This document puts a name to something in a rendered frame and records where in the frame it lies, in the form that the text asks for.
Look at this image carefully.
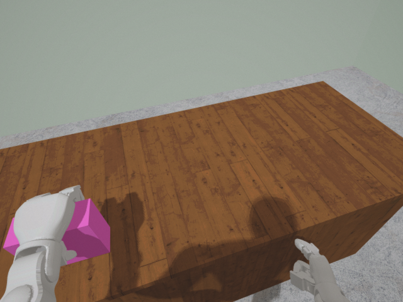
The robot left hand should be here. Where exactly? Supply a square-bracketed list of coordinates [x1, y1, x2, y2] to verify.
[13, 185, 85, 266]

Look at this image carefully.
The table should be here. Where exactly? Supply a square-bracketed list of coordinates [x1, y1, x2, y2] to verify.
[0, 81, 403, 302]

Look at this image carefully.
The left robot forearm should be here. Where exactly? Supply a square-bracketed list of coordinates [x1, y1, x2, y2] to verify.
[0, 239, 62, 302]

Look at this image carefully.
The robot right hand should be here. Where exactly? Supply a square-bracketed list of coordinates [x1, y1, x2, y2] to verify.
[290, 239, 337, 295]

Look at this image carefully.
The sponge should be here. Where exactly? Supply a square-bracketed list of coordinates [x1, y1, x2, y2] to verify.
[3, 198, 110, 264]

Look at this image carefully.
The right robot forearm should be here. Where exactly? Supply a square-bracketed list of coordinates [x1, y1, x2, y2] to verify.
[314, 282, 350, 302]

